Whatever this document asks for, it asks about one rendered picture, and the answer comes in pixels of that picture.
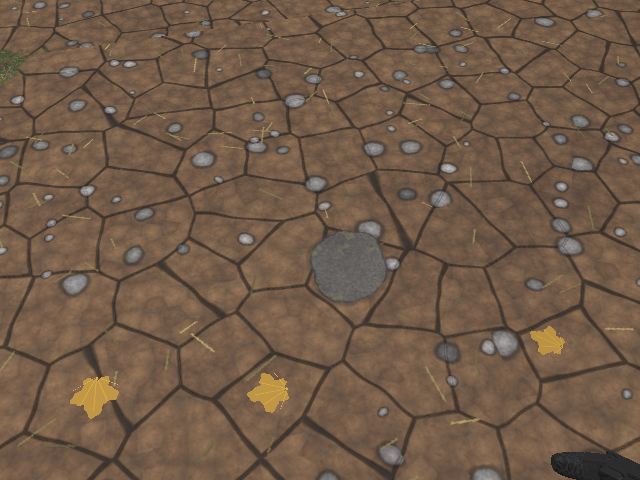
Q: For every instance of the right robot hand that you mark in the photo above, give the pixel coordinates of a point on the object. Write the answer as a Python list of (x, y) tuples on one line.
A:
[(595, 466)]

